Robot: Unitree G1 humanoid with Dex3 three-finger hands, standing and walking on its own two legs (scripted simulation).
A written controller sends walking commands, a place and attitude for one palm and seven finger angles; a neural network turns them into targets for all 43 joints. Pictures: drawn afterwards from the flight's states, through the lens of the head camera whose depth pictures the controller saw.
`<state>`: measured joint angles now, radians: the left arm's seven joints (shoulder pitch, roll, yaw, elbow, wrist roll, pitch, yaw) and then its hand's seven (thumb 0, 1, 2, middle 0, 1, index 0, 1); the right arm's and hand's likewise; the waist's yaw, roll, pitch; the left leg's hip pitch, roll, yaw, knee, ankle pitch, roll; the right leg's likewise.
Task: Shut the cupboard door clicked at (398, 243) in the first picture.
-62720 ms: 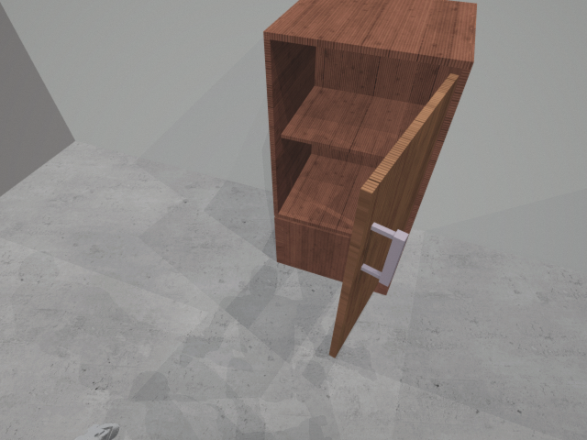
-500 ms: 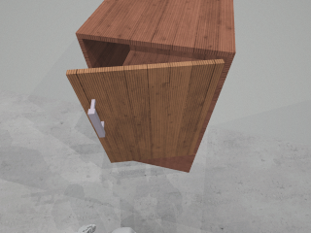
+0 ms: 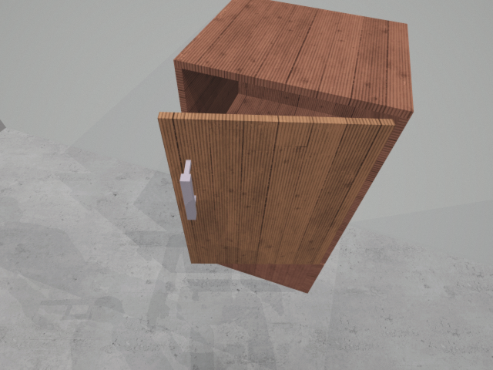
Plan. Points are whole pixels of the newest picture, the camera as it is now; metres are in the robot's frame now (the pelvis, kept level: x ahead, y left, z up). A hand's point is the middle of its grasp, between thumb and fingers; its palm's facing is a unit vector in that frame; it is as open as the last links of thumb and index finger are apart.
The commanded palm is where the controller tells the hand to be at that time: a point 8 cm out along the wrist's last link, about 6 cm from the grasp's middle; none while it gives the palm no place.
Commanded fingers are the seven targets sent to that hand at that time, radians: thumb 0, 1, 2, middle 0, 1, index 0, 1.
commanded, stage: come to a stop and stand still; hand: left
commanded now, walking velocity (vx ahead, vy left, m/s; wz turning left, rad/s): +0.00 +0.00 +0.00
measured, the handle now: (190, 191) +0.45 +0.16 -0.03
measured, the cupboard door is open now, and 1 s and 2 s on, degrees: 18 18 18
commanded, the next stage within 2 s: look again from close up in 0.50 s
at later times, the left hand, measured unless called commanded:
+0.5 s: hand out of the picture +0.00 +0.16 -0.18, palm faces -0.02 -0.98 -0.20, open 7.4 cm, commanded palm none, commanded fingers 0.00 0.90 0.90 -0.20 -0.30 -0.20 -0.30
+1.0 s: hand out of the picture -0.05 +0.16 -0.18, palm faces +0.01 -0.99 -0.15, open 7.4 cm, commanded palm none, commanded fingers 0.00 0.90 0.90 -0.20 -0.30 -0.20 -0.30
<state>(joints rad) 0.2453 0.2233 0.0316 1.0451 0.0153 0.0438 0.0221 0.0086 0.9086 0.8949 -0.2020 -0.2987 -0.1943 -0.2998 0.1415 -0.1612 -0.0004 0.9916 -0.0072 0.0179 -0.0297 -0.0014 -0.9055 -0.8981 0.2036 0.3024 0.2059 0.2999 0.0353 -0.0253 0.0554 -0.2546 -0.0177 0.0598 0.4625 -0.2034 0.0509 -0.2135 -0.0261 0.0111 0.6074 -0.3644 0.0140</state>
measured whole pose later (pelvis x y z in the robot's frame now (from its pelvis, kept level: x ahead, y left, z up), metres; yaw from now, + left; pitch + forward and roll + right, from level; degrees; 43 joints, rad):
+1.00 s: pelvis -0.02 -0.01 +0.00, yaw +1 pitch -1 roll -1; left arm 0.33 0.17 -0.03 1.10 0.02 -0.01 0.03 0.01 0.91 0.89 -0.20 -0.30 -0.20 -0.30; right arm 0.25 -0.16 0.01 1.09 0.00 -0.01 -0.02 0.00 -0.92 -0.90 0.20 0.30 0.20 0.30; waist 0.01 -0.03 0.02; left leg -0.27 -0.01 0.05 0.44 -0.16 0.04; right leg -0.15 -0.02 0.01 0.44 -0.27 0.02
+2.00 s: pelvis -0.04 -0.04 -0.11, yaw +1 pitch +16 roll -2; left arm 0.48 0.21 0.14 -0.08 -0.30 -0.33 -0.23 0.02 0.90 0.90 -0.74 -0.89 -0.74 -0.89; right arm 0.23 -0.18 0.00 0.55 0.04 -0.16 -0.07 0.01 -0.90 -0.90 0.21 0.30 0.21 0.30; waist 0.03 0.05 -0.18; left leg -1.06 0.05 -0.03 1.26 -0.48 -0.02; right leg -0.92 0.02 -0.08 1.27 -0.63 -0.04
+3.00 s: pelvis -0.03 -0.01 -0.09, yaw +1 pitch +14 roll -3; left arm 0.38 0.23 0.11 -0.02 -0.26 -0.39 -0.14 0.02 0.90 0.90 -1.30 -1.50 -1.30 -1.50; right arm 0.26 -0.24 0.02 0.51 0.02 -0.13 -0.05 0.01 -0.90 -0.90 0.20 0.30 0.21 0.30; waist 0.00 0.04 -0.15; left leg -0.95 0.03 -0.01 1.15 -0.45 0.03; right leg -0.80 0.01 -0.06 1.12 -0.56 0.00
